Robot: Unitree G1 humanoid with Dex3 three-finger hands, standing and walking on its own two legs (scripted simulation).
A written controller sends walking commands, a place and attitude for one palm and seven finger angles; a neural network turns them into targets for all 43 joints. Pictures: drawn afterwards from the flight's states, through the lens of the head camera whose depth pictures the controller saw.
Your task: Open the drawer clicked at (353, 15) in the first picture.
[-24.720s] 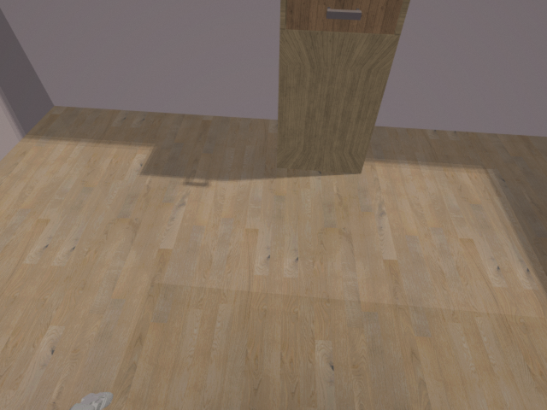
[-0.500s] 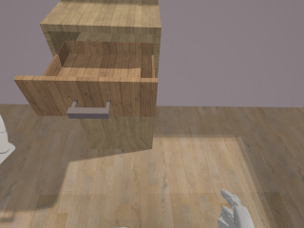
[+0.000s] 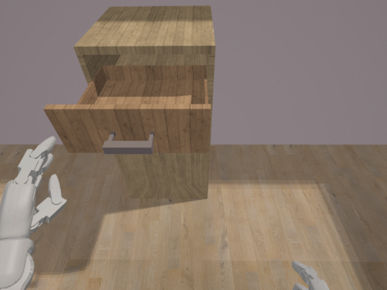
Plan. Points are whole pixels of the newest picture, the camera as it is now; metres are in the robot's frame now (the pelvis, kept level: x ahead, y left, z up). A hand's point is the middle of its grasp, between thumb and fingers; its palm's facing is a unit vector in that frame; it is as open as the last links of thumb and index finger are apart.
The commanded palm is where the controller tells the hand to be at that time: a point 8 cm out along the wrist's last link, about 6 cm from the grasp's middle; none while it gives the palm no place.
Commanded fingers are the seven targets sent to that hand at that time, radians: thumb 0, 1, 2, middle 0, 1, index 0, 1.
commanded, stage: let the arm hang, fingers relaxed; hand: left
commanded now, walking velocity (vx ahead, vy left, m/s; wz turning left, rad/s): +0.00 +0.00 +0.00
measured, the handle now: (130, 141) +0.46 +0.20 +0.05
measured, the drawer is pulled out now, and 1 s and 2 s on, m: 0.30 0.30 0.30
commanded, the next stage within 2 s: look to check the result in 1.02 s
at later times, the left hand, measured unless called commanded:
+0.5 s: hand out of the picture -0.06 +0.18 -0.15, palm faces +0.05 -0.97 -0.23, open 7.2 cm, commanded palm none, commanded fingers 0.00 0.90 0.90 -0.20 -0.30 -0.20 -0.30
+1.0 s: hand out of the picture +0.00 +0.15 -0.16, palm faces +0.04 -0.98 -0.20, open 7.3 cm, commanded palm none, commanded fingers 0.00 0.90 0.90 -0.20 -0.30 -0.20 -0.30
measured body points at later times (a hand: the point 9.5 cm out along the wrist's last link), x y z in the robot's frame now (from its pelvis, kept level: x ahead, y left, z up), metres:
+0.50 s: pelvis +0.00 -0.01 +0.02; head +0.03 -0.01 +0.46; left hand -0.06 +0.23 -0.14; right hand -0.04 -0.23 -0.14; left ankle +0.04 +0.10 -0.73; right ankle +0.00 -0.11 -0.73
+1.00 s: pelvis +0.00 -0.02 +0.02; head +0.01 -0.03 +0.46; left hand +0.00 +0.20 -0.14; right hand -0.02 -0.22 -0.15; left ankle +0.04 +0.10 -0.73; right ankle +0.00 -0.11 -0.73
